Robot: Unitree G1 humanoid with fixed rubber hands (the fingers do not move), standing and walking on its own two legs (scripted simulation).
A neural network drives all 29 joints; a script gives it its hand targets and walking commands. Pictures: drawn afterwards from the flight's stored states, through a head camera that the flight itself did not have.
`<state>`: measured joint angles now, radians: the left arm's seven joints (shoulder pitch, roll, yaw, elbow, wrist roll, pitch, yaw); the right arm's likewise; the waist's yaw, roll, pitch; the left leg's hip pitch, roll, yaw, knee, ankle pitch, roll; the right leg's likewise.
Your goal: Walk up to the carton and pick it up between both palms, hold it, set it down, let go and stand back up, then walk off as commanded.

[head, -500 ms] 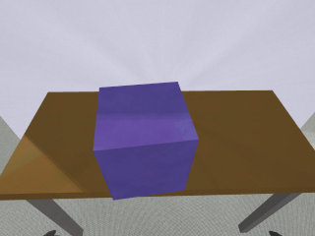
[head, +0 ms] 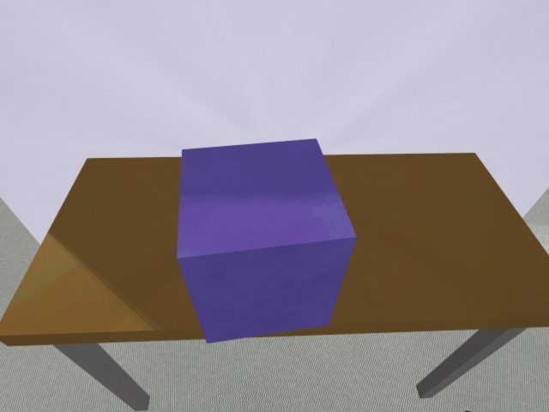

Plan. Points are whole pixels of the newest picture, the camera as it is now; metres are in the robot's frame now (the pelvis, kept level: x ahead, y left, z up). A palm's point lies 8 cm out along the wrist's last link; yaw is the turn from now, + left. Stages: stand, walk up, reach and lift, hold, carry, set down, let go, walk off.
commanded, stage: stand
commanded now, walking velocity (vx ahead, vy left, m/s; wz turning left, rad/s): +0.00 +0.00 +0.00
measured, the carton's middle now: (260, 243) +0.37 +0.03 +0.04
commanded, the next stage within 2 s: walk off in 0.18 s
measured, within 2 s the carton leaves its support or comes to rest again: neither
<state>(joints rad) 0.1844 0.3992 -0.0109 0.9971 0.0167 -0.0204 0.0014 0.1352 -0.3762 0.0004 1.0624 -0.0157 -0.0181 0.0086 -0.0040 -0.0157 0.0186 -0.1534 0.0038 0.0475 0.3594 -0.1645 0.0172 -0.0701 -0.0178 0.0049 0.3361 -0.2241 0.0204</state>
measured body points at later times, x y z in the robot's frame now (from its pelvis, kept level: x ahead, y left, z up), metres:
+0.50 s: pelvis -0.03 +0.00 -0.01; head +0.01 +0.00 +0.44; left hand +0.08 +0.32 -0.12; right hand +0.08 -0.33 -0.12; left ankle +0.02 +0.11 -0.75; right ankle -0.03 -0.13 -0.73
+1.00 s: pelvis -0.15 -0.05 -0.01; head -0.10 -0.09 +0.43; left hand -0.05 +0.28 -0.08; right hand -0.04 -0.39 -0.14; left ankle -0.22 +0.09 -0.65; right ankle -0.08 -0.16 -0.75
